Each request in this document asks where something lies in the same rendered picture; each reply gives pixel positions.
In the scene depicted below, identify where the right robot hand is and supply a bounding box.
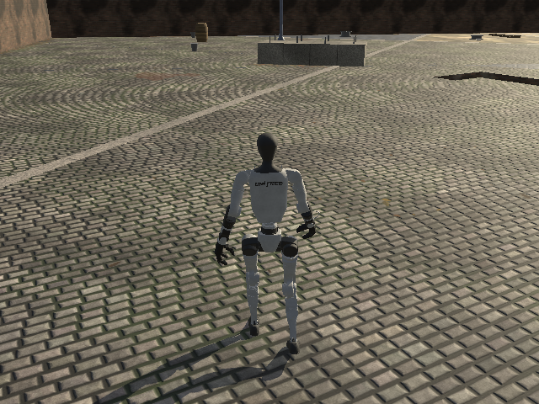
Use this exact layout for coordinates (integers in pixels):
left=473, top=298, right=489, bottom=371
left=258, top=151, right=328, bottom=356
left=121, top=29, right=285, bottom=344
left=296, top=224, right=316, bottom=239

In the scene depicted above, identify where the right robot foot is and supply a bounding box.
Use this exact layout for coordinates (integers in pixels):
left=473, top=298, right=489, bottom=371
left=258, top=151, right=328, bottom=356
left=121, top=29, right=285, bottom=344
left=286, top=338, right=300, bottom=354

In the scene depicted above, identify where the robot left forearm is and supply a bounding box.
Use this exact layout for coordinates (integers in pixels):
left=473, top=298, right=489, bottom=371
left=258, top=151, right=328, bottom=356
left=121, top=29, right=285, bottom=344
left=217, top=205, right=236, bottom=245

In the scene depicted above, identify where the right robot upper arm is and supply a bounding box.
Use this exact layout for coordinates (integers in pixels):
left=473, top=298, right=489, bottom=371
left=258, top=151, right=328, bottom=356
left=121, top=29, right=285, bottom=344
left=286, top=168, right=310, bottom=214

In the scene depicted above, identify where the right robot thigh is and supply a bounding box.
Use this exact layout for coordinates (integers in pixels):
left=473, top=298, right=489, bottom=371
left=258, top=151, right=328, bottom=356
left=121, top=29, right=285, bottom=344
left=281, top=236, right=298, bottom=298

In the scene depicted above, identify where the robot right forearm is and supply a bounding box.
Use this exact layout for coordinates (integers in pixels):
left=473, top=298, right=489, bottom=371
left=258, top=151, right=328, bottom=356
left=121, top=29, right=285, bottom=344
left=301, top=200, right=315, bottom=228

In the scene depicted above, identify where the left robot hand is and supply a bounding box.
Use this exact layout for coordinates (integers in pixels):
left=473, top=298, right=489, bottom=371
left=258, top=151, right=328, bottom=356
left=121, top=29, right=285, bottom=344
left=215, top=242, right=234, bottom=265

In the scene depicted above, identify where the left robot upper arm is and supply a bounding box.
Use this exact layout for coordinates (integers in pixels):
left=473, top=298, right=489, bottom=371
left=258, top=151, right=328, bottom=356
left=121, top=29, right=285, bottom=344
left=228, top=170, right=251, bottom=218

